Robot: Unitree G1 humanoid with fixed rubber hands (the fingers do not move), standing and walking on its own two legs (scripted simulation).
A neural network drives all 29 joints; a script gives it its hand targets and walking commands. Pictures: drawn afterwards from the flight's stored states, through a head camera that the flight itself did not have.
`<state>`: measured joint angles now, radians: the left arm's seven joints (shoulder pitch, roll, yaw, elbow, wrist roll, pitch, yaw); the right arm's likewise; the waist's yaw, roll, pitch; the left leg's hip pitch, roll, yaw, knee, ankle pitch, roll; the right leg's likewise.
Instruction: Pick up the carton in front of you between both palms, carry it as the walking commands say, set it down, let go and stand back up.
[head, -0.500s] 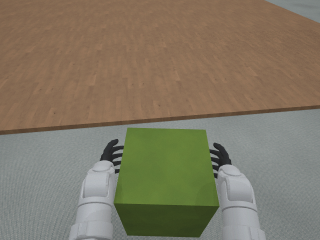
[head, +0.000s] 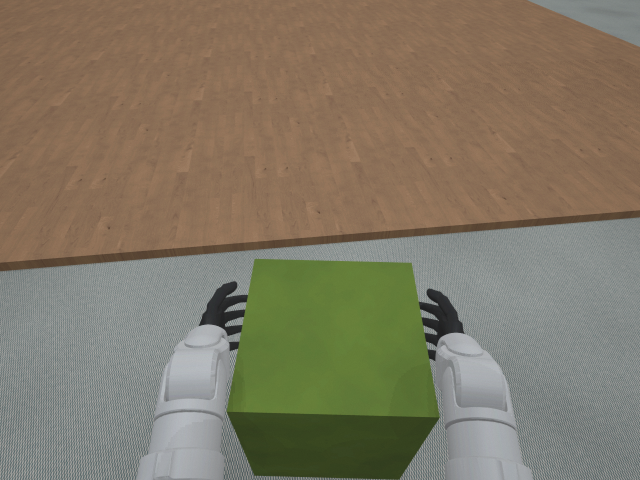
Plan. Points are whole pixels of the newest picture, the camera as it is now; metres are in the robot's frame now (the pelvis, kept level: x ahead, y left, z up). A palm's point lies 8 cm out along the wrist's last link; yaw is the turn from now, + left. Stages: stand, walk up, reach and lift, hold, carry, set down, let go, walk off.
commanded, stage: hold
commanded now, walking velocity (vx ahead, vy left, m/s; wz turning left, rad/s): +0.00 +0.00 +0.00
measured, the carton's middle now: (329, 373) +0.28 +0.00 -0.02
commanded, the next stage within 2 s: carry in 0.16 s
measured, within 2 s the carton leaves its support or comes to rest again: neither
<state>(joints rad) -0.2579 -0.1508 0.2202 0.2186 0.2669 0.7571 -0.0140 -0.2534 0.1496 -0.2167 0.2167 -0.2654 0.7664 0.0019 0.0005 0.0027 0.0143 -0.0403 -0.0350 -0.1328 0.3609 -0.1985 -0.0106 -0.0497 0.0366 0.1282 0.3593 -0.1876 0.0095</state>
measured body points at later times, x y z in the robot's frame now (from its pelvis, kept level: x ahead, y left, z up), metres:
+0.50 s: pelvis +0.07 +0.02 +0.00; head +0.04 +0.02 +0.45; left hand +0.36 +0.17 +0.08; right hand +0.36 -0.13 +0.08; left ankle +0.01 +0.14 -0.75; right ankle +0.05 -0.10 -0.72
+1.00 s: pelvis +0.34 +0.06 -0.03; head +0.33 +0.07 +0.42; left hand +0.59 +0.21 +0.05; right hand +0.59 -0.10 +0.05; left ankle +0.43 +0.13 -0.75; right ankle +0.15 -0.07 -0.70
